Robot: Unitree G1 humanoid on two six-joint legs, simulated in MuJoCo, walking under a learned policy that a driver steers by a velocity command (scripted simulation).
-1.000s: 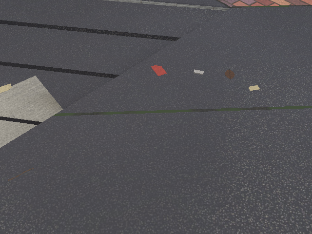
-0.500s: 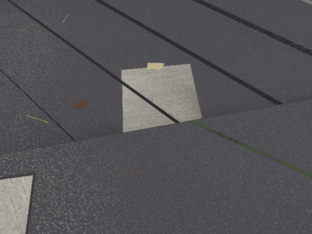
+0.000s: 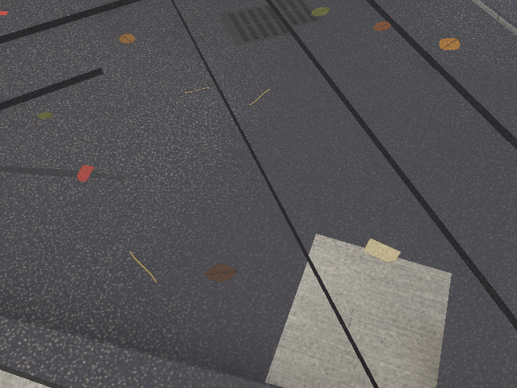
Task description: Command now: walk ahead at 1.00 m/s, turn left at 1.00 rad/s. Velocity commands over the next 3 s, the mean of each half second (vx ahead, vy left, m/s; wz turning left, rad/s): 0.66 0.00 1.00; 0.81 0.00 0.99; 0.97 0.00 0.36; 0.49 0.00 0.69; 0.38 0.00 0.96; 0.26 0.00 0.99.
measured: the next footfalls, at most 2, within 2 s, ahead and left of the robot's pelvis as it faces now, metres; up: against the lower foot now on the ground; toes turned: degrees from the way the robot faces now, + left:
left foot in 0.28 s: +0.45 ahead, +0.08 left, +0.00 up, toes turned +16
right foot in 0.86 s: +0.85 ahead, +0.05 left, -0.14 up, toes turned +57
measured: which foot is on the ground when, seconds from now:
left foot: up 0.00-0.26, down 0.28-0.86, up 0.88-1.00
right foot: down 0.00-0.24, up 0.26-0.84, down 0.86-1.00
